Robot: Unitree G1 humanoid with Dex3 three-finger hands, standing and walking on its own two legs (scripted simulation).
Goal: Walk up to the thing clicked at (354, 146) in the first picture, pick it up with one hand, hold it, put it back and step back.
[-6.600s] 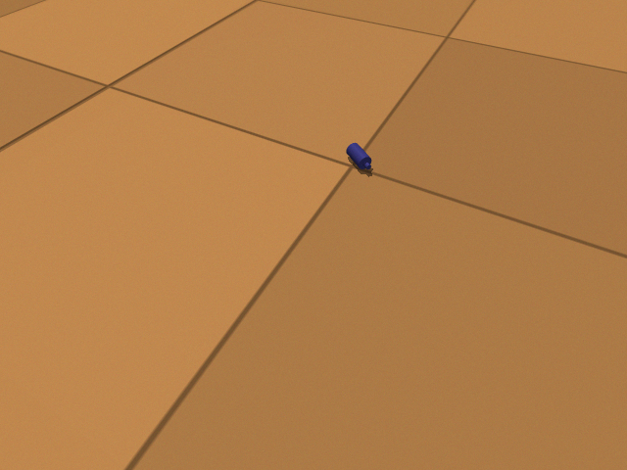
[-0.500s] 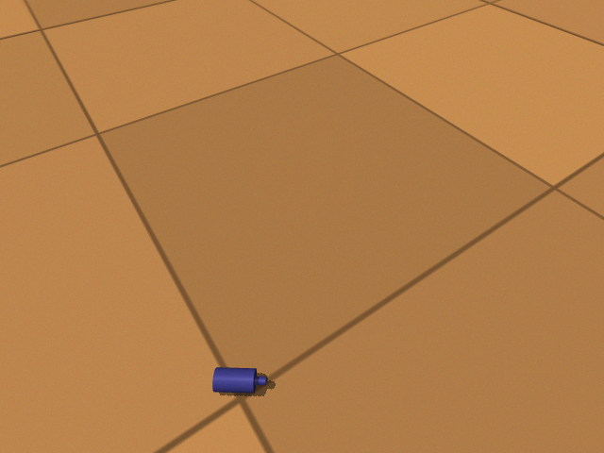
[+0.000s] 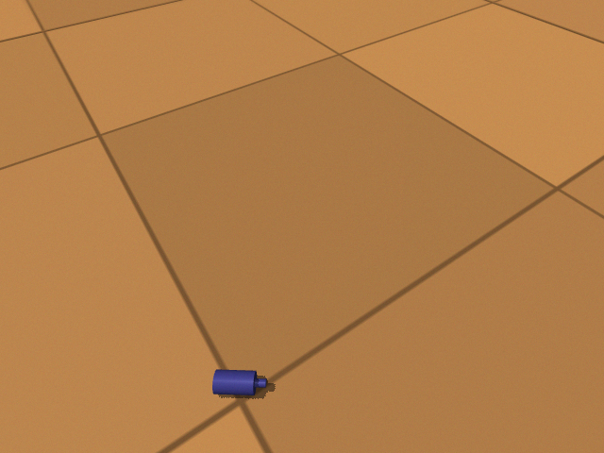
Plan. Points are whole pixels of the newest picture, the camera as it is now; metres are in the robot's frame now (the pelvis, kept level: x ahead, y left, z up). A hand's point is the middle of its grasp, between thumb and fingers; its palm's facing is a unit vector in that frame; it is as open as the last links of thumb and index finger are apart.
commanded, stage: stand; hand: left
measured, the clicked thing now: (240, 382) +0.45 +0.22 -0.75
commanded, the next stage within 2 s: none
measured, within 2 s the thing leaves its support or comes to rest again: neither
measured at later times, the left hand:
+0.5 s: hand out of the picture +0.08 +0.24 -0.16, palm faces -0.04 -0.94 -0.33, open 7.4 cm
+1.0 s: hand out of the picture +0.08 +0.23 -0.16, palm faces -0.04 -0.94 -0.34, open 7.4 cm
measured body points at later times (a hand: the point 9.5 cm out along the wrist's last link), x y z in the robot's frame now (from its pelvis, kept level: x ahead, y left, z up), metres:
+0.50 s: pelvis +0.00 -0.01 +0.00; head +0.01 -0.01 +0.45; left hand +0.08 +0.29 -0.13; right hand +0.08 -0.31 -0.13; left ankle +0.02 +0.12 -0.75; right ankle -0.02 -0.14 -0.75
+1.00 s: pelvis +0.00 -0.02 +0.00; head +0.01 -0.02 +0.45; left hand +0.08 +0.28 -0.13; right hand +0.08 -0.32 -0.13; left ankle +0.02 +0.12 -0.75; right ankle -0.02 -0.14 -0.75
